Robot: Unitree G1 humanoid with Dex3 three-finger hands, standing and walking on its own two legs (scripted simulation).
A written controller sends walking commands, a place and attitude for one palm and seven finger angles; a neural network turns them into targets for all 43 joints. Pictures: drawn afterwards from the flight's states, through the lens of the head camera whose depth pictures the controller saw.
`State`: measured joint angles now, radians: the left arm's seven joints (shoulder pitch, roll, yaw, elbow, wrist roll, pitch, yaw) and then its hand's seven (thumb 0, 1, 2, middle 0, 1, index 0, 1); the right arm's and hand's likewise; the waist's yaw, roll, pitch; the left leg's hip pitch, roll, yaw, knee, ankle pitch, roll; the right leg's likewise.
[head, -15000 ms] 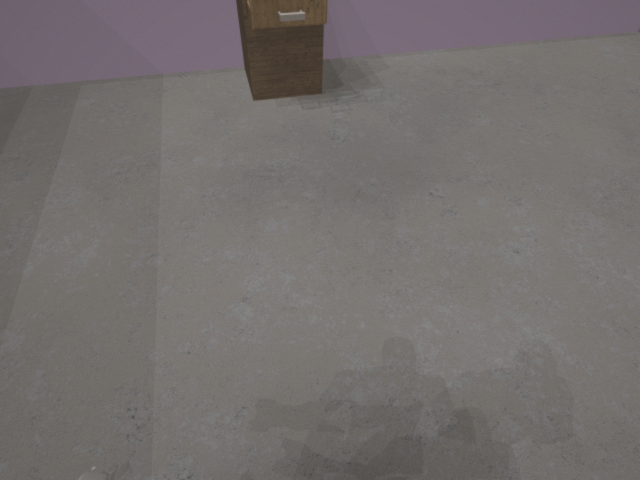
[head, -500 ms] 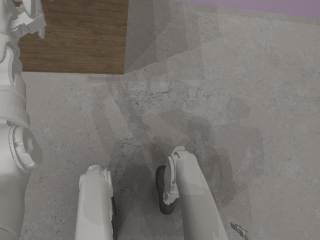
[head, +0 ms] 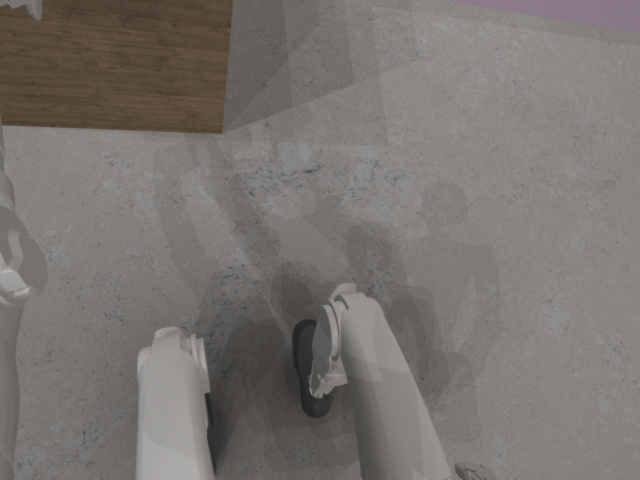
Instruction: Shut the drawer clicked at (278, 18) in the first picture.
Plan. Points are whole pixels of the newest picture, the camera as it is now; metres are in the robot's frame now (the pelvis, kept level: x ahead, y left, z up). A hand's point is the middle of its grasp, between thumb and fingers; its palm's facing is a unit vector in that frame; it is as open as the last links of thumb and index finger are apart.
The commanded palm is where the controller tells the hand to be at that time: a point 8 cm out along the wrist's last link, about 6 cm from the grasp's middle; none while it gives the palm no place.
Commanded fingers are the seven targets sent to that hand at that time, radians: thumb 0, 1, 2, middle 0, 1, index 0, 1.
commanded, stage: pull the fist back off the drawer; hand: left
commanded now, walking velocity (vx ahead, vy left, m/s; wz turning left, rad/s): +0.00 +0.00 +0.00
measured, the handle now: out of the picture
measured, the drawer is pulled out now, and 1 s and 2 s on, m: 0.00 0.00 0.00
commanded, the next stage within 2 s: draw the hand back to the body in 0.74 s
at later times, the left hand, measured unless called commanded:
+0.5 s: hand out of the picture +0.61 +0.18 +0.04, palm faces -0.06 -1.00 -0.06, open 3.2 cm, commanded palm +0.59 +0.18 +0.04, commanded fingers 0.00 0.90 0.90 -1.40 -1.60 -1.40 -1.60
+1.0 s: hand (14, 4) +0.55 +0.19 +0.07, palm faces -0.10 -0.99 -0.09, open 3.3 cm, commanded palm +0.51 +0.22 +0.10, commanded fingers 0.00 0.90 0.90 -1.40 -1.60 -1.40 -1.60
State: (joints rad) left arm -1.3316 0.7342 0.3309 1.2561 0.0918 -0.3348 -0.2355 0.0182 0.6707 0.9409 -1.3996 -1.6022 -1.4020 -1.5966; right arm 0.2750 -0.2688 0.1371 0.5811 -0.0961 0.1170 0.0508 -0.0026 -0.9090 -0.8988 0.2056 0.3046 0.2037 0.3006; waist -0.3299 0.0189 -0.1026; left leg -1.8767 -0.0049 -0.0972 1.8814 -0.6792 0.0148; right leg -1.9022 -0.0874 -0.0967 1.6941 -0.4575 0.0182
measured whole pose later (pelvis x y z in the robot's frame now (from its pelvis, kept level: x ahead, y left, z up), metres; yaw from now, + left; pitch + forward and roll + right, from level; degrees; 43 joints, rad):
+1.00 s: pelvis +0.03 +0.00 +0.05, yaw +0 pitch +37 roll -6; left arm -0.77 0.50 0.38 0.64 -0.09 -0.30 -0.30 0.02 0.91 0.90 -1.40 -1.60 -1.40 -1.60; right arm 0.21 -0.27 0.04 0.50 -0.02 0.15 0.08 0.00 -0.91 -0.90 0.20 0.30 0.20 0.30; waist -0.19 0.04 -0.14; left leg -1.66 0.02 -0.06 1.74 -0.73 0.02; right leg -1.72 -0.05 -0.06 1.58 -0.50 0.03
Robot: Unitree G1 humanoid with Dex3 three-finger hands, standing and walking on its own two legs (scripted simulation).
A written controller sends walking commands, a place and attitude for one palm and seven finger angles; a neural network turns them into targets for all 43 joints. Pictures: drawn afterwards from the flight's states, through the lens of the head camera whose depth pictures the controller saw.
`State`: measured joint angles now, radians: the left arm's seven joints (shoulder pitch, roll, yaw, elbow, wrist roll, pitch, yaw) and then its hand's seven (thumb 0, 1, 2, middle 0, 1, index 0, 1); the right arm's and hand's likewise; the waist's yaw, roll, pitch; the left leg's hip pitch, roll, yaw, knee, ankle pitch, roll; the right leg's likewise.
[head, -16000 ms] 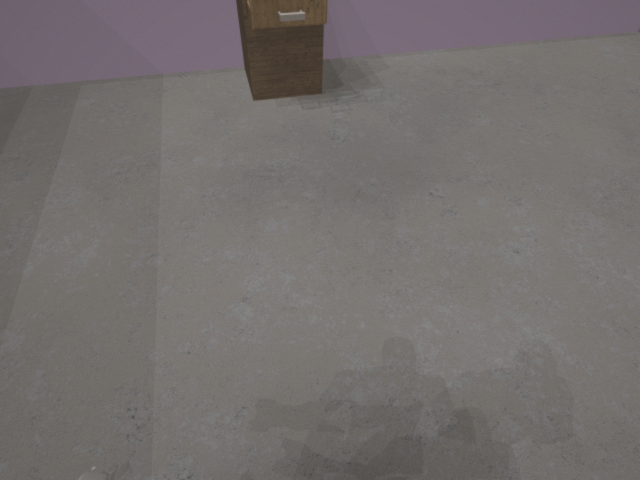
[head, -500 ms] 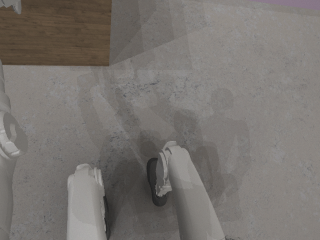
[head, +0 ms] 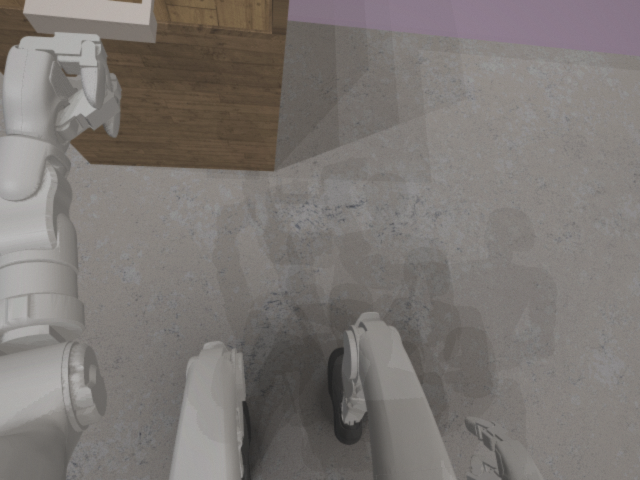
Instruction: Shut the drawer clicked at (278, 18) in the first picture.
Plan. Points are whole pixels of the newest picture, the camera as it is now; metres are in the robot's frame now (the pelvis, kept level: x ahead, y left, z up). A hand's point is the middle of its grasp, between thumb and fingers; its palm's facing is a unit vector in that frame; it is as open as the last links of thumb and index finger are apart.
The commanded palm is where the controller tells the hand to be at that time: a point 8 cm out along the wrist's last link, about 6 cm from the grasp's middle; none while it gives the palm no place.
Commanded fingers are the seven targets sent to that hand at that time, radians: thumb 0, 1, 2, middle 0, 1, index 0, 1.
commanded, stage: draw the hand back to the body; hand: left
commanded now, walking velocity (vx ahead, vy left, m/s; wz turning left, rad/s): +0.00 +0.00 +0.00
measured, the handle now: (96, 0) +0.66 +0.22 -0.01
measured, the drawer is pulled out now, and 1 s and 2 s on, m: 0.00 0.00 0.00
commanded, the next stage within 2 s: step back with the hand held close in 1.22 s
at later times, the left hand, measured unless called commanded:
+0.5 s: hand out of the picture +0.36 +0.21 +0.19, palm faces +0.11 -0.97 -0.23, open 3.3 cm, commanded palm +0.32 +0.26 +0.23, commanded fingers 0.00 0.90 0.90 -1.40 -1.60 -1.40 -1.60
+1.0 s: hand out of the picture +0.27 +0.25 +0.37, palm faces +0.43 -0.81 -0.40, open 3.3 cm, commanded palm +0.21 +0.28 +0.40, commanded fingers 0.00 0.90 0.90 -1.40 -1.60 -1.40 -1.60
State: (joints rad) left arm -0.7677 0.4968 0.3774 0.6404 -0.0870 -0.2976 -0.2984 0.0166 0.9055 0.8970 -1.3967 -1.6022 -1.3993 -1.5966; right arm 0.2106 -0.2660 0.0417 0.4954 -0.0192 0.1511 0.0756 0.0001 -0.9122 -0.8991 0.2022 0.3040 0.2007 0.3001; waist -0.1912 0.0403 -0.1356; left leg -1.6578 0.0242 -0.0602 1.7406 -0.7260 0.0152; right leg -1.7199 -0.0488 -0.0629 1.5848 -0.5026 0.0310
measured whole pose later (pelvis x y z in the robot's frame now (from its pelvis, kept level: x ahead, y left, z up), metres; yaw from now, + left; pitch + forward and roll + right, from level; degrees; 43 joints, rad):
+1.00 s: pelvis +0.10 +0.00 +0.22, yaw +4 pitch +0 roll -1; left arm 0.50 0.33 0.25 -0.44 -0.06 -0.05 0.11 0.01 0.90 0.90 -1.40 -1.60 -1.40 -1.60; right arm 0.23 -0.22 0.04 0.57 0.01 -0.11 -0.08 0.01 -0.91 -0.90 0.20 0.30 0.20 0.30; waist 0.07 0.09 -0.04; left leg -0.11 0.02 -0.01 0.49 -0.38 0.00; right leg -0.21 -0.04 -0.06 0.48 -0.26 0.03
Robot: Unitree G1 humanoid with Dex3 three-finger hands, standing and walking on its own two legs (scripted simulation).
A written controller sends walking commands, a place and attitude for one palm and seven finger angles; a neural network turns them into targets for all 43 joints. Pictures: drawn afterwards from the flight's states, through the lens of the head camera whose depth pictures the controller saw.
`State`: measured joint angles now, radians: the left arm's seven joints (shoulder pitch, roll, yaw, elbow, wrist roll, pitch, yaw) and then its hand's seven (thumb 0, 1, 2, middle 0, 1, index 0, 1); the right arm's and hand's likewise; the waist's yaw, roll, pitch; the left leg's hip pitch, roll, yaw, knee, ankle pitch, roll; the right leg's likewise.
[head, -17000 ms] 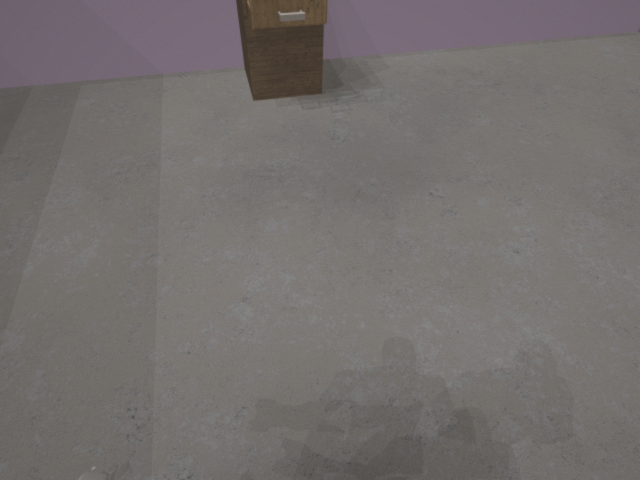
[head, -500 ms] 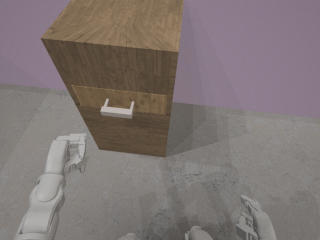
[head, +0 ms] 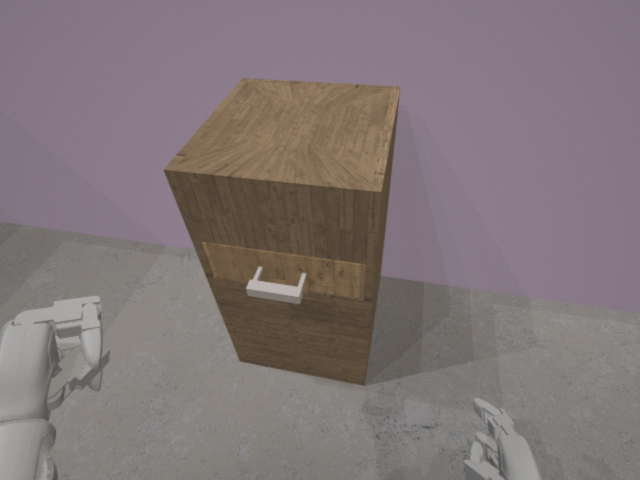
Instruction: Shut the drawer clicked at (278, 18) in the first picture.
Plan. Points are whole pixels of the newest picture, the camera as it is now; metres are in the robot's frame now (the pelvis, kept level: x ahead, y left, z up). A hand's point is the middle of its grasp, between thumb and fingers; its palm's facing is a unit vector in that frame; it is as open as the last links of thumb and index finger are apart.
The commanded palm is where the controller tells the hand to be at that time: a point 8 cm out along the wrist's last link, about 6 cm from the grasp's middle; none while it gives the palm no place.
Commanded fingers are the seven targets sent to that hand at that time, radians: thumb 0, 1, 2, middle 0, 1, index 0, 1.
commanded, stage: draw the hand back to the body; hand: left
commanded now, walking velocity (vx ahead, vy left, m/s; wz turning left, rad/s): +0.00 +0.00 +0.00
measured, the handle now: (277, 283) +0.58 +0.19 -0.23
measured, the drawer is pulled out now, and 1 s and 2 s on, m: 0.00 0.00 0.00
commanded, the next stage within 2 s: step back with the hand held close in 0.22 s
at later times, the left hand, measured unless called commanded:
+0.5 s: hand (72, 365) +0.16 +0.24 +0.17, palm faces +0.41 -0.80 -0.43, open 3.3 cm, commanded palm +0.10 +0.27 +0.18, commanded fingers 0.00 0.90 0.90 -1.40 -1.60 -1.40 -1.60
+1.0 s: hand (37, 430) +0.11 +0.24 +0.17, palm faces +0.38 -0.80 -0.47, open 3.3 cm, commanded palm +0.05 +0.28 +0.18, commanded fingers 0.00 0.90 0.90 -1.40 -1.60 -1.40 -1.60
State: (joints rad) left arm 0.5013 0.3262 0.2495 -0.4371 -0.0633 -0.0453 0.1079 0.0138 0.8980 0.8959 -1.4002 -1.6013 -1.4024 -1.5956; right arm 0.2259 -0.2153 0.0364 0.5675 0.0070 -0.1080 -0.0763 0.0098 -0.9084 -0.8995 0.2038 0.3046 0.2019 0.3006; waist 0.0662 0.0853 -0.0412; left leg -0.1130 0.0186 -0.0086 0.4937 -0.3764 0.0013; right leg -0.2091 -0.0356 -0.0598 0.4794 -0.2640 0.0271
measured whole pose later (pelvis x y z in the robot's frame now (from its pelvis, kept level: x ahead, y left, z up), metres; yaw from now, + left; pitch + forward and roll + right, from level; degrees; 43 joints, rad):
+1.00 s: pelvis -0.08 +0.00 +0.00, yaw -1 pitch +1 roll +0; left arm 0.58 0.35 0.36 -0.52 -0.02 -0.25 0.13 0.01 0.89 0.90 -1.41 -1.60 -1.41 -1.60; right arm 0.17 -0.20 0.00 0.55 0.00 -0.05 -0.08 0.01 -0.91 -0.90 0.20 0.30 0.20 0.30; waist 0.02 0.02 0.02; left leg -0.27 -0.01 0.02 0.53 -0.27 0.02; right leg -0.36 -0.06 -0.03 0.49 -0.14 0.03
